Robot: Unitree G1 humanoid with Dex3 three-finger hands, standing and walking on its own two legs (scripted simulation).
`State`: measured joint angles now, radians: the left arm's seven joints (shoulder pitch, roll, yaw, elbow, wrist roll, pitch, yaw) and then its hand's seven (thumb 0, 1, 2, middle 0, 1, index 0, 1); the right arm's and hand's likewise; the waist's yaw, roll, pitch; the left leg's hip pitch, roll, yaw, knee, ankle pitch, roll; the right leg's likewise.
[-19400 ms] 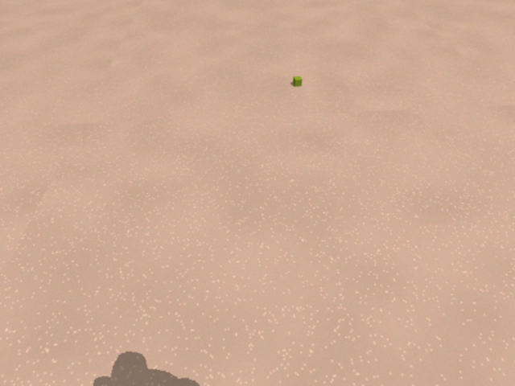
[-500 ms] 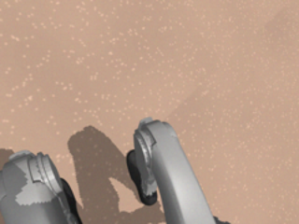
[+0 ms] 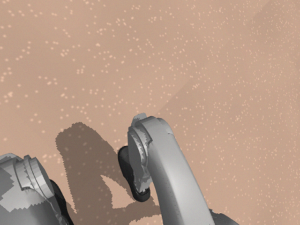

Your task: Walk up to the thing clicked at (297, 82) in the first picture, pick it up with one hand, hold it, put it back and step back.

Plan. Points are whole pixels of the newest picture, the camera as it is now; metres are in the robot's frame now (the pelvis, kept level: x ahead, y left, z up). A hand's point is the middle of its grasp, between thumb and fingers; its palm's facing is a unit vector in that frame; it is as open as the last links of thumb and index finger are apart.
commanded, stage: rest palm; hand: left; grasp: from above
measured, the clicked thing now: out of the picture +0.41 +0.40 -0.31
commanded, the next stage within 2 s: close in 0.84 s
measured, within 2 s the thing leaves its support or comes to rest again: neither
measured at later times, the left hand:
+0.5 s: hand out of the picture +0.40 +0.37 -0.25, palm faces +0.02 -0.46 -0.89, open 13.0 cm
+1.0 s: hand out of the picture +0.41 +0.37 -0.27, palm faces +0.04 -0.46 -0.89, open 12.3 cm
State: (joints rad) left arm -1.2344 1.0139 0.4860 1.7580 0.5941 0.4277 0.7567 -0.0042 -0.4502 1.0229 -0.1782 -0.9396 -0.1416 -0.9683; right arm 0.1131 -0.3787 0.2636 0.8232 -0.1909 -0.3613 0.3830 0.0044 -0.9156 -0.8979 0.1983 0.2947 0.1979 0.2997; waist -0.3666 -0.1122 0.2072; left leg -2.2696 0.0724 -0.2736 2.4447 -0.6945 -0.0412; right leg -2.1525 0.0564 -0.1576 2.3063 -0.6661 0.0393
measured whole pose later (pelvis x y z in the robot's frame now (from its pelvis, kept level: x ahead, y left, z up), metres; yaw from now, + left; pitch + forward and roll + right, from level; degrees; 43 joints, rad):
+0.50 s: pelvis +0.00 +0.01 -0.01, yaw -2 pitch +26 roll -14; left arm -1.21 1.06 0.47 1.77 0.53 0.41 0.79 0.00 -0.32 0.90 -0.25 -0.83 -0.22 -0.86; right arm 0.10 -0.39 0.32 0.76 -0.19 -0.34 0.41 0.00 -0.92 -0.90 0.20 0.29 0.20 0.30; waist -0.39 -0.15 0.24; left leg -2.28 0.07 -0.30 2.49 -0.70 -0.03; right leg -2.13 0.07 -0.18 2.31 -0.66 0.06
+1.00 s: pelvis +0.00 +0.01 -0.01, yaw -2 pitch +25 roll -15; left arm -1.20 1.09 0.47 1.75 0.48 0.40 0.81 0.00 -0.22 0.88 -0.30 -0.83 -0.28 -0.85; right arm 0.08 -0.43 0.36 0.70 -0.18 -0.33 0.42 0.00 -0.92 -0.90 0.20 0.29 0.20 0.30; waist -0.39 -0.18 0.29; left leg -2.28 0.06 -0.33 2.51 -0.72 -0.04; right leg -2.13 0.07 -0.20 2.33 -0.67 0.06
